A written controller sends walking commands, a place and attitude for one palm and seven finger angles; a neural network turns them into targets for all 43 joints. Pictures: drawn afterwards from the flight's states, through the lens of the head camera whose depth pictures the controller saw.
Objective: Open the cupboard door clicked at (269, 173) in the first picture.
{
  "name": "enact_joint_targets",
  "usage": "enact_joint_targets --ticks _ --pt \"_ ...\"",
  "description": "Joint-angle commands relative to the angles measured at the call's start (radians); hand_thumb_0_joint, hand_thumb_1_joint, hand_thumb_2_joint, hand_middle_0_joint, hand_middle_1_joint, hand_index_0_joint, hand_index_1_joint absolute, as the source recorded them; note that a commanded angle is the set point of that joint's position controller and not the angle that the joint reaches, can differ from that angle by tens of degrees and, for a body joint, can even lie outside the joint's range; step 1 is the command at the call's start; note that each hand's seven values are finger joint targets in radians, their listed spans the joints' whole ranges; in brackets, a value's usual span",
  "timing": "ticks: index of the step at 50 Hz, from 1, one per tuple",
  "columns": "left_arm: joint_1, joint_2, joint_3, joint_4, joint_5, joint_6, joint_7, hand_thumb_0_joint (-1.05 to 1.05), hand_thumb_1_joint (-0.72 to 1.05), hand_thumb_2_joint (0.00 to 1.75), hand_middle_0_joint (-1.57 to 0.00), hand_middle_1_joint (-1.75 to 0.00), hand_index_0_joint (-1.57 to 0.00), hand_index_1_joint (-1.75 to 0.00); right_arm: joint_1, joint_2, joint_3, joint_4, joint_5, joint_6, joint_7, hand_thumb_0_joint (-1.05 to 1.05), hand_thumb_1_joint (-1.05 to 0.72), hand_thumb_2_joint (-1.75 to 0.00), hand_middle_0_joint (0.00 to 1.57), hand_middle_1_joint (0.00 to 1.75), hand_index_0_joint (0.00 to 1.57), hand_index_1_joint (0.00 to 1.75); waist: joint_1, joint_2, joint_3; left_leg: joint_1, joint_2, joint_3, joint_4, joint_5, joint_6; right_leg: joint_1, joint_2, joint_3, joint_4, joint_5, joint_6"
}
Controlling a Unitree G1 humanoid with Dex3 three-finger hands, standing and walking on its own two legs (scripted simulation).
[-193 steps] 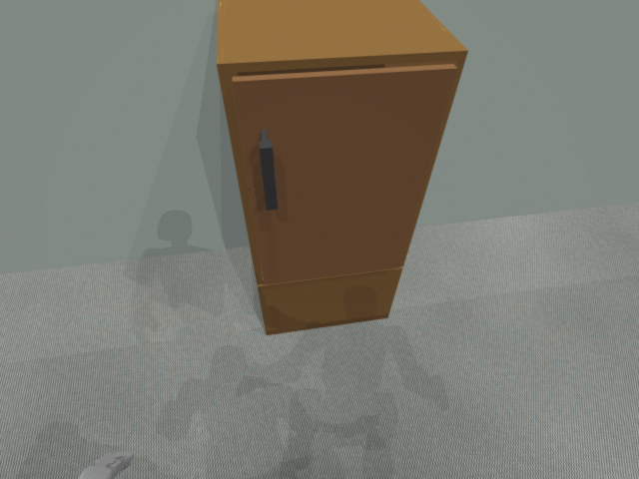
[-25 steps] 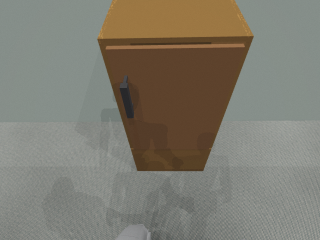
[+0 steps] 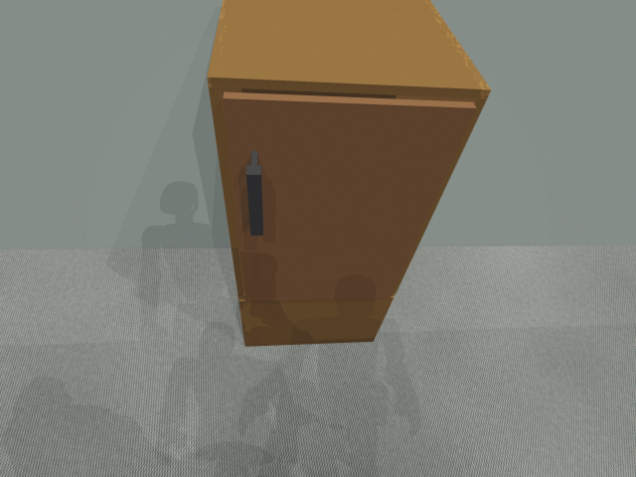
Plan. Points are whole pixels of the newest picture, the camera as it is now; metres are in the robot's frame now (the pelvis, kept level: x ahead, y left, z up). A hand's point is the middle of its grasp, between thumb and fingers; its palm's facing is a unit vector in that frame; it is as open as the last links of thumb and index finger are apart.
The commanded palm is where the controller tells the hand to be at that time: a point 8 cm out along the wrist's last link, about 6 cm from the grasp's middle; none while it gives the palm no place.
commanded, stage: come to a stop and stand still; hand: left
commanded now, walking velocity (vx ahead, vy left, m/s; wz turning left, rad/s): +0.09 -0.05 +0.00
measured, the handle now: (255, 194) +0.56 +0.14 -0.02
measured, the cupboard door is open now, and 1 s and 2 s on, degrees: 0 0 0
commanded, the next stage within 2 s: look again from close up in 0.98 s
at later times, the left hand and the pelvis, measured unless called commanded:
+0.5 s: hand out of the picture -0.01 +0.13 -0.16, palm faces +0.09 -0.97 -0.24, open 7.3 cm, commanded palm none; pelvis +0.01 -0.05 +0.00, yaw +2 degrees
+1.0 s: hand out of the picture +0.03 +0.16 -0.18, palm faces +0.06 -0.98 -0.18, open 7.4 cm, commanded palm none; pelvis +0.03 -0.01 +0.00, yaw +1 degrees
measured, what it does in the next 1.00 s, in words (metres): steps on the spot: right foot, then left foot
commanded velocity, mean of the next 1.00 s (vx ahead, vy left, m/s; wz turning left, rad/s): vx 0.02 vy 0.05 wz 0.00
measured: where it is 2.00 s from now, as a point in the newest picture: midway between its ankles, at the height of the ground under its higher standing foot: outside the picture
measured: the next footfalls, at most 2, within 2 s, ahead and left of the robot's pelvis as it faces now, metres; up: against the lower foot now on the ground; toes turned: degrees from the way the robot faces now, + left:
right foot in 0.18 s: -0.01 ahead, -0.16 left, +0.00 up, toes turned -1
left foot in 0.60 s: +0.07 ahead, +0.09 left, +0.00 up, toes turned +5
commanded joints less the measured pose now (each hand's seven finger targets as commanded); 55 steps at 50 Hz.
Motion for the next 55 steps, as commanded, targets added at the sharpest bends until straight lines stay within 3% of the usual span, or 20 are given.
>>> enact_joint_targets --ticks 1,4,7,8,9,10,11,12,15,18,21,25,28,30,31,35,42,53,54,55 --pt "-0.024 0.013 -0.009 -0.065 -0.003 -0.014 -0.012 0.00 0.90 0.90 -0.20 -0.30 -0.20 -0.30 0.095 -0.202 -0.055 -0.018 -0.009 -0.012 -0.005 0.00 -0.90 -0.90 0.20 0.30 0.20 0.30 -0.038 0.234 -0.025 0.101 0.259 -0.262 -0.193 0.091 0.133 -0.031 -0.029 -0.034 -0.180 -0.041 -0.003" --pt "-0.018 -0.006 -0.020 -0.056 -0.008 -0.030 -0.013 0.00 0.90 0.90 -0.20 -0.30 -0.20 -0.30 0.103 -0.216 -0.058 -0.004 -0.013 -0.010 0.004 0.00 -0.90 -0.90 0.20 0.30 0.20 0.30 -0.033 0.274 -0.038 0.064 0.235 -0.268 -0.193 -0.028 0.120 0.076 -0.007 -0.076 -0.349 -0.065 -0.020" --pt "0.075 0.010 -0.022 -0.006 -0.009 -0.053 -0.007 0.00 0.90 0.90 -0.20 -0.30 -0.20 -0.30 0.099 -0.185 -0.051 0.016 -0.001 -0.007 0.016 0.00 -0.90 -0.90 0.20 0.30 0.20 0.30 0.021 0.187 -0.041 -0.075 0.144 -0.192 -0.110 -0.150 0.047 0.316 0.009 -0.112 -0.650 0.135 -0.030" --pt "0.114 0.043 -0.017 0.013 -0.007 -0.065 0.003 0.00 0.90 0.90 -0.20 -0.30 -0.20 -0.30 0.104 -0.131 -0.038 0.021 0.007 -0.008 0.021 0.00 -0.90 -0.90 0.20 0.30 0.20 0.30 0.037 0.091 -0.053 -0.169 0.081 -0.119 -0.010 -0.199 -0.001 0.419 -0.076 -0.023 -0.717 0.113 -0.048" --pt "0.129 0.120 -0.008 0.020 -0.001 -0.076 0.014 0.00 0.90 0.90 -0.20 -0.30 -0.20 -0.30 0.094 -0.060 -0.017 0.003 0.016 -0.007 0.025 0.00 -0.90 -0.90 0.20 0.30 0.20 0.30 0.044 -0.142 -0.032 -0.280 -0.004 -0.028 0.152 -0.273 -0.044 0.414 -0.260 0.205 -0.833 -0.087 -0.108" --pt "0.108 0.153 -0.008 -0.003 -0.008 -0.072 0.017 0.00 0.90 0.90 -0.20 -0.30 -0.20 -0.30 0.036 -0.094 -0.021 -0.024 0.006 0.001 0.030 0.00 -0.90 -0.90 0.20 0.30 0.20 0.30 0.066 -0.147 0.043 -0.283 0.018 -0.054 0.237 -0.314 -0.040 0.248 -0.353 0.294 -0.905 -0.230 -0.156" --pt "0.058 0.150 -0.010 -0.017 -0.005 -0.074 0.017 0.00 0.90 0.90 -0.20 -0.30 -0.20 -0.30 0.045 -0.108 -0.031 -0.017 0.000 0.003 0.038 0.00 -0.90 -0.90 0.20 0.30 0.20 0.30 0.043 -0.116 0.062 -0.270 0.020 -0.068 0.290 -0.268 -0.036 0.178 -0.341 0.279 -0.915 -0.286 -0.169" --pt "0.048 0.124 -0.004 -0.017 -0.007 -0.080 0.021 0.00 0.90 0.90 -0.20 -0.30 -0.20 -0.30 0.052 -0.105 -0.032 -0.003 -0.003 0.012 0.039 0.00 -0.90 -0.90 0.20 0.30 0.20 0.30 0.047 -0.195 0.111 -0.282 0.019 -0.075 0.338 -0.223 -0.032 0.154 -0.313 0.284 -0.921 -0.225 -0.160" --pt "0.051 0.058 -0.023 -0.009 -0.010 -0.094 0.023 0.00 0.90 0.90 -0.20 -0.30 -0.20 -0.30 0.130 -0.082 -0.029 0.045 -0.001 0.009 0.043 0.00 -0.90 -0.90 0.20 0.30 0.20 0.30 0.015 -0.053 0.147 -0.279 0.022 -0.063 0.402 -0.118 -0.046 0.197 -0.262 0.126 -0.832 0.172 -0.160" --pt "0.099 0.074 -0.016 -0.008 -0.011 -0.099 0.033 0.00 0.90 0.90 -0.20 -0.30 -0.20 -0.30 0.121 -0.095 -0.034 0.025 0.006 0.015 0.042 0.00 -0.90 -0.90 0.20 0.30 0.20 0.30 0.028 -0.064 0.080 -0.311 0.016 -0.061 0.470 -0.111 -0.065 0.304 -0.288 0.081 -0.747 0.537 -0.169" --pt "0.125 0.060 -0.020 0.004 -0.007 -0.098 0.039 0.00 0.90 0.90 -0.20 -0.30 -0.20 -0.30 0.080 -0.086 -0.033 0.002 0.010 0.018 0.039 0.00 -0.90 -0.90 0.20 0.30 0.20 0.30 0.033 -0.106 0.041 -0.282 0.021 -0.054 0.438 -0.135 -0.069 0.334 -0.281 0.056 -0.708 0.644 -0.183" --pt "0.130 0.060 -0.023 0.019 0.000 -0.092 0.040 0.00 0.90 0.90 -0.20 -0.30 -0.20 -0.30 0.023 -0.064 -0.024 -0.016 0.017 0.009 0.039 0.00 -0.90 -0.90 0.20 0.30 0.20 0.30 0.039 -0.140 0.046 -0.150 0.007 -0.024 0.263 -0.140 -0.057 0.261 -0.267 0.059 -0.683 0.641 -0.188" --pt "0.099 0.051 -0.025 0.026 -0.009 -0.087 0.039 0.00 0.90 0.90 -0.20 -0.30 -0.20 -0.30 0.098 -0.066 -0.021 0.019 0.018 -0.009 0.033 0.00 -0.90 -0.90 0.20 0.30 0.20 0.30 -0.007 -0.095 0.007 0.088 -0.012 -0.009 -0.003 0.084 -0.044 0.180 -0.184 0.007 -0.570 0.546 -0.124" --pt "0.161 -0.012 -0.035 0.033 -0.018 -0.081 0.038 0.00 0.90 0.90 -0.20 -0.30 -0.20 -0.30 0.130 -0.148 -0.032 0.028 0.012 -0.030 0.020 0.00 -0.90 -0.90 0.20 0.30 0.20 0.30 0.005 0.119 -0.078 0.224 0.157 -0.168 0.014 0.468 0.040 0.109 -0.081 -0.055 -0.467 0.285 -0.053" --pt "0.178 -0.038 -0.042 0.042 -0.017 -0.076 0.041 0.00 0.90 0.90 -0.20 -0.30 -0.20 -0.30 0.107 -0.170 -0.034 0.025 0.012 -0.026 0.016 0.00 -0.90 -0.90 0.20 0.30 0.20 0.30 0.024 0.172 -0.074 0.184 0.216 -0.198 -0.012 0.492 0.082 0.122 -0.061 -0.081 -0.481 0.060 -0.036" --pt "0.163 -0.030 -0.052 0.079 -0.012 -0.065 0.036 0.00 0.90 0.90 -0.20 -0.30 -0.20 -0.30 0.006 -0.129 -0.014 0.021 0.019 -0.024 0.004 0.00 -0.90 -0.90 0.20 0.30 0.20 0.30 0.036 0.197 0.011 0.096 0.152 -0.166 -0.060 0.445 0.078 0.171 -0.070 -0.072 -0.541 0.147 -0.023" --pt "0.143 0.003 -0.055 0.097 -0.009 -0.081 0.039 0.00 0.90 0.90 -0.20 -0.30 -0.20 -0.30 0.006 -0.109 -0.014 0.043 0.022 -0.030 0.007 0.00 -0.90 -0.90 0.20 0.30 0.20 0.30 0.015 0.059 -0.084 0.176 0.093 -0.097 0.007 0.472 0.019 0.246 -0.111 -0.049 -0.620 0.420 -0.033" --pt "0.109 0.007 -0.056 0.094 -0.010 -0.073 0.037 0.00 0.90 0.90 -0.20 -0.30 -0.20 -0.30 0.021 -0.098 -0.003 0.072 0.017 -0.031 0.012 0.00 -0.90 -0.90 0.20 0.30 0.20 0.30 0.023 0.041 0.014 0.096 0.081 -0.108 -0.077 0.291 0.009 0.249 -0.114 -0.055 -0.671 0.288 -0.031" --pt "0.133 0.019 -0.075 0.068 0.010 -0.106 0.076 0.00 0.90 0.90 -0.20 -0.30 -0.20 -0.30 0.015 -0.172 -0.004 -0.003 0.019 -0.040 0.031 0.00 -0.90 -0.90 0.20 0.30 0.20 0.30 0.015 0.080 0.087 0.046 0.082 -0.101 0.097 0.478 -0.011 0.124 -0.103 -0.004 -0.635 0.369 -0.040" --pt "0.093 0.056 -0.064 0.015 -0.001 -0.106 0.069 0.00 0.90 0.90 -0.20 -0.30 -0.20 -0.30 0.057 -0.137 -0.005 -0.017 0.009 -0.037 0.040 0.00 -0.90 -0.90 0.20 0.30 0.20 0.30 -0.001 0.092 0.046 0.006 0.077 -0.113 0.071 0.243 0.000 0.157 -0.103 -0.027 -0.601 0.184 -0.070"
